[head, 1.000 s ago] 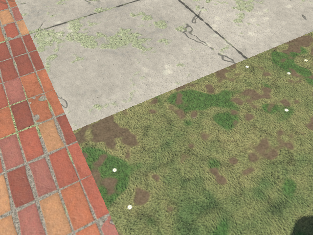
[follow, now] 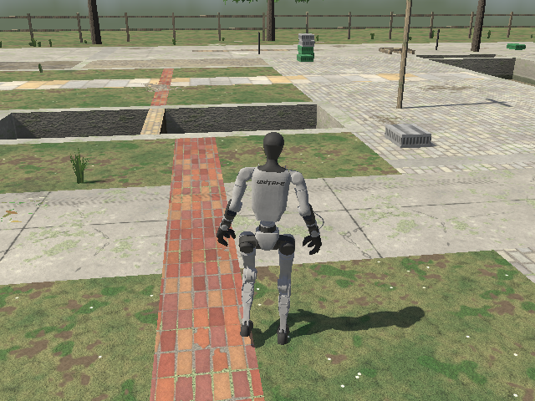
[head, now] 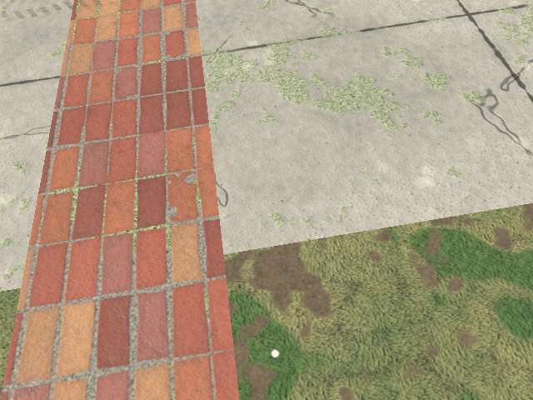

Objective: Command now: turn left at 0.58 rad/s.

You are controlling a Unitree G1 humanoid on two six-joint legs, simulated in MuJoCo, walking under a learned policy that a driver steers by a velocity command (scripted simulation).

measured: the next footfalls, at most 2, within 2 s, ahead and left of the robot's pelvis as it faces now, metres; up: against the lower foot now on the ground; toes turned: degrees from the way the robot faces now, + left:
left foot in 0.22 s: +0.00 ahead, +0.12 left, +0.00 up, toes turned +9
right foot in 0.78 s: +0.06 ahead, -0.05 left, +0.00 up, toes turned +25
